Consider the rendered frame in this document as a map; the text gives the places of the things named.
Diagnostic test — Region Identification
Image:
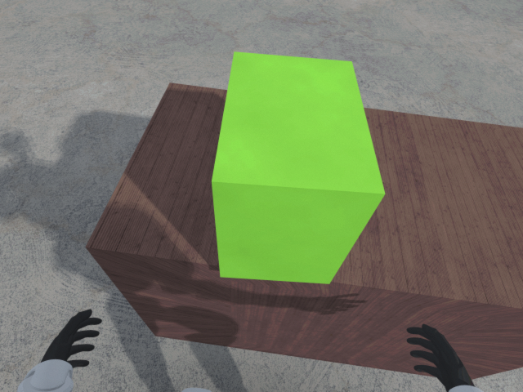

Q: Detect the left robot hand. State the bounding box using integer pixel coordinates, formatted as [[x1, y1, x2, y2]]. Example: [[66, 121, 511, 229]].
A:
[[41, 309, 102, 368]]

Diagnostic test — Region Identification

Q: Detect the carton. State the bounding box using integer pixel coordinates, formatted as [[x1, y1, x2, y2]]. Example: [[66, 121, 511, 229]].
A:
[[212, 51, 385, 284]]

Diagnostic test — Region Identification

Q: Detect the pedestal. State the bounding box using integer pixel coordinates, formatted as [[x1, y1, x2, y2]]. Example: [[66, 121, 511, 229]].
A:
[[85, 82, 523, 379]]

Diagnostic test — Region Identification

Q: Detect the right robot hand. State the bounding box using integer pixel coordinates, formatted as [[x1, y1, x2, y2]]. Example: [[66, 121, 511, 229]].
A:
[[407, 324, 474, 392]]

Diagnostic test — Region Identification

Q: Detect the left robot forearm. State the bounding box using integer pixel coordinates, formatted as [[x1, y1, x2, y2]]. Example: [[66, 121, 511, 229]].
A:
[[17, 359, 74, 392]]

